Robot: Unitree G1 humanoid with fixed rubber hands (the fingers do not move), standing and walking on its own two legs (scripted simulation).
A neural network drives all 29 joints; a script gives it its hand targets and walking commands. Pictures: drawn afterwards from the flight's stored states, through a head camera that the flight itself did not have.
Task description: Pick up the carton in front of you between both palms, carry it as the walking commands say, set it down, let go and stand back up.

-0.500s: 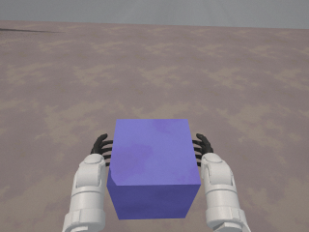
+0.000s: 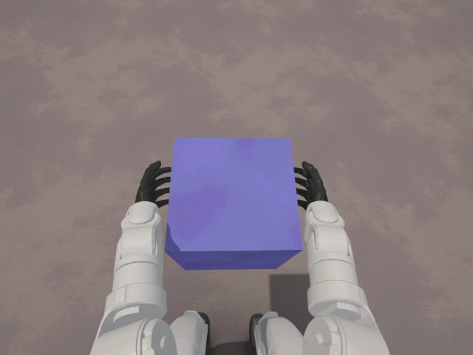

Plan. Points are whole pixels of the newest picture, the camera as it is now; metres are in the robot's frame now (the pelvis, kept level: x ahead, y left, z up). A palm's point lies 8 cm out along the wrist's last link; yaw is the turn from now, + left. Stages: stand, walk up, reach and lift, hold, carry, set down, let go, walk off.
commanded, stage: set down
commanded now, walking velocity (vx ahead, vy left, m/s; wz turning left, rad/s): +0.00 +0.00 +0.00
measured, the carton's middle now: (231, 211) +0.36 +0.01 -0.12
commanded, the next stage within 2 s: none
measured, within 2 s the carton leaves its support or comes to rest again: rests again in 1.98 s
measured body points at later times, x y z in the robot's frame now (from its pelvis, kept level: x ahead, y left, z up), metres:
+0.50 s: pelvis -0.04 +0.00 -0.13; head +0.19 +0.00 +0.26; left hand +0.40 +0.17 -0.21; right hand +0.42 -0.13 -0.21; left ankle +0.04 +0.12 -0.72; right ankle +0.03 -0.12 -0.72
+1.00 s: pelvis -0.06 +0.00 -0.26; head +0.24 +0.00 +0.07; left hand +0.43 +0.18 -0.37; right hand +0.46 -0.13 -0.37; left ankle +0.04 +0.12 -0.72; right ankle +0.03 -0.12 -0.72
